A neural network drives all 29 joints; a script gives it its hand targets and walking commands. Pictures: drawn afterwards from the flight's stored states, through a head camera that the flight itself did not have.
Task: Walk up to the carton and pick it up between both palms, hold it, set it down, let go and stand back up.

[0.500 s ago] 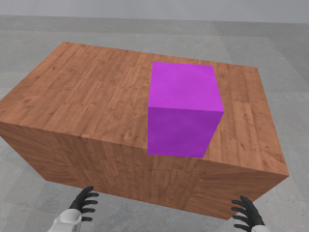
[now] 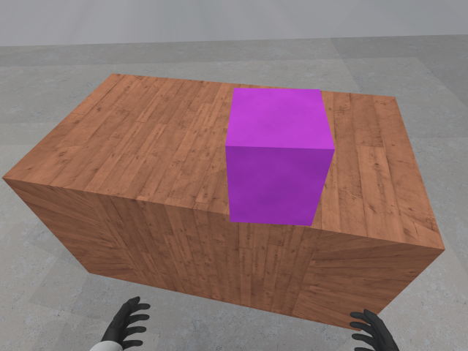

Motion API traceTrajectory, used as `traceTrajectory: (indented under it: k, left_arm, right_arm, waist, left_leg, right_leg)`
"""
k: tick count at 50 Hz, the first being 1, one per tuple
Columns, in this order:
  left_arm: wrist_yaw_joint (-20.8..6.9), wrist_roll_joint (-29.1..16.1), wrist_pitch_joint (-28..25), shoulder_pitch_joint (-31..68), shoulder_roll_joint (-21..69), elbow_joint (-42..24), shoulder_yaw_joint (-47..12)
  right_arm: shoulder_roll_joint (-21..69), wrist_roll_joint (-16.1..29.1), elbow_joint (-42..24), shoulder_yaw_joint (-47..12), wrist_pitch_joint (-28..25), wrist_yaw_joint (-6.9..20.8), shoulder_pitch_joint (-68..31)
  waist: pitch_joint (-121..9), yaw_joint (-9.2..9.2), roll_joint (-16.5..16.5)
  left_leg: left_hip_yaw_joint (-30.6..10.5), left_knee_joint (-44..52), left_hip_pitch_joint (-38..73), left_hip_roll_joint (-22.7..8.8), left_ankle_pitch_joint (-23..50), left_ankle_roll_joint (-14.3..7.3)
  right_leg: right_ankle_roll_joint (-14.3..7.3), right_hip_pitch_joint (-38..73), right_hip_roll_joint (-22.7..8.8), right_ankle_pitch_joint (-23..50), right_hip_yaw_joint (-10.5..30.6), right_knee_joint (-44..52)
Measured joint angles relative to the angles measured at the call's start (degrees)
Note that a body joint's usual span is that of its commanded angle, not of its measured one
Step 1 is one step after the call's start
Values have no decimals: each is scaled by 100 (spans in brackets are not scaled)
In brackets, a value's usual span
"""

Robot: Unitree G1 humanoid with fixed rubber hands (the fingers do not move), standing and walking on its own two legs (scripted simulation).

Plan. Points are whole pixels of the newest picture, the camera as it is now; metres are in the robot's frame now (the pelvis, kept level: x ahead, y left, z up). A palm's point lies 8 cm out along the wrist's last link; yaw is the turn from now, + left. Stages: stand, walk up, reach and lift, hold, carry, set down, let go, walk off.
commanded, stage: let go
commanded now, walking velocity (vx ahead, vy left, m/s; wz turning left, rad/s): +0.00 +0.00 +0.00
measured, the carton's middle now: (273, 158) +0.54 -0.05 +0.01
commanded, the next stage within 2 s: stand in 0.04 s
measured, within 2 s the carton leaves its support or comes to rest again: neither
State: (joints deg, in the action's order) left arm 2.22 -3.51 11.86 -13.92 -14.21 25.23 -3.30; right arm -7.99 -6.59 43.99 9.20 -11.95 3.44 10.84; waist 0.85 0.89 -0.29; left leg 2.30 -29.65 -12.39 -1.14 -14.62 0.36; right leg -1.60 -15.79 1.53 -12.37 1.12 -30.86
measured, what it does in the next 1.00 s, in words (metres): shifts its weight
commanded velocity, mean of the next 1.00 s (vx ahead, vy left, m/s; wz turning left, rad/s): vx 0.00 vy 0.00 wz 0.00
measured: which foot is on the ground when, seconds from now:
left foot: down 0.00-1.00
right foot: down 0.00-1.00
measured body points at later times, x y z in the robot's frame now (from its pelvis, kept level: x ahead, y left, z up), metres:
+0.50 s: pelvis +0.05 +0.05 +0.00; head +0.05 +0.06 +0.45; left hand +0.16 +0.27 -0.13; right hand +0.10 -0.18 -0.13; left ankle +0.02 +0.13 -0.73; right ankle +0.05 -0.10 -0.73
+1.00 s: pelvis +0.06 +0.07 +0.00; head +0.06 +0.08 +0.45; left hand +0.07 +0.29 -0.16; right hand +0.05 -0.16 -0.15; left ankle +0.02 +0.13 -0.73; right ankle +0.05 -0.10 -0.73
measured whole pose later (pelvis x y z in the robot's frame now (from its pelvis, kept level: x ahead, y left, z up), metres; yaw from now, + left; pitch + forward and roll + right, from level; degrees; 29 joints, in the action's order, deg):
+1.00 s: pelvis +0.06 +0.07 +0.00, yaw -2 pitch -1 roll -1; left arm 2.9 0.4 0.5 -20.6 -8.5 57.9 0.8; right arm -7.6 -0.9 58.0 2.0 -0.8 -2.1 21.1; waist -0.3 -0.1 0.6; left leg 4.7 -28.8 -8.1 2.9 -20.3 -5.1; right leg 4.3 -11.3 -2.2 -16.2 4.0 -28.1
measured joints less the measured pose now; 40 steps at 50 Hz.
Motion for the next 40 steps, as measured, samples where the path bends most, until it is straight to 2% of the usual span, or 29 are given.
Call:
traceTrajectory:
  k: [5, 9, 12, 15, 19, 27, 40]
  left_arm:
    - [-110, 134, -53, 163, -69, -27, 52]
    - [-237, 609, -891, -132, 62, 431, 150]
    - [-313, 632, -1151, -249, 79, 761, 223]
    - [-317, 585, -1258, -230, 184, 1147, 259]
    - [-316, 574, -1402, -343, 333, 1359, 237]
    - [-137, 462, -1427, -362, 373, 1825, 319]
    - [30, 374, -1223, -561, 435, 2701, 430]
  right_arm:
    - [-49, 214, -275, -340, 87, -118, 67]
    - [-104, 497, -283, -488, 852, -151, 236]
    - [-142, 536, -182, -526, 994, -182, 400]
    - [-157, 548, 138, -557, 1044, -207, 634]
    - [-119, 526, 334, -624, 1063, -217, 916]
    - [2, 559, 522, -724, 983, -323, 907]
    - [31, 558, 1005, -726, 1024, -489, 926]
  waist:
    - [25, 36, 269]
    - [-320, 32, 250]
    - [-162, -29, 274]
    - [-142, -77, 261]
    - [-311, -43, 174]
    - [-557, -90, -17]
    - [-316, -88, 122]
  left_leg:
    - [-30, 56, 47, 51, 29, 44]
    - [-114, -373, -405, -94, -765, -147]
    - [-91, -324, -460, -149, -76, -58]
    - [-95, -398, -454, -118, -340, -68]
    - [-11, -292, -368, -34, -428, -184]
    - [95, -275, -99, 148, -641, -377]
    - [211, -23, 255, 361, -637, -525]
  right_leg:
    - [-21, -4, -61, -88, -43, -102]
    - [35, -186, 135, -198, -52, 157]
    - [56, -214, 179, 225, -24, 271]
    - [115, -168, 150, 49, -15, 283]
    - [224, -102, 69, -20, 72, 381]
    - [412, 91, -108, -295, 177, 261]
    - [567, 306, -321, -428, 280, 237]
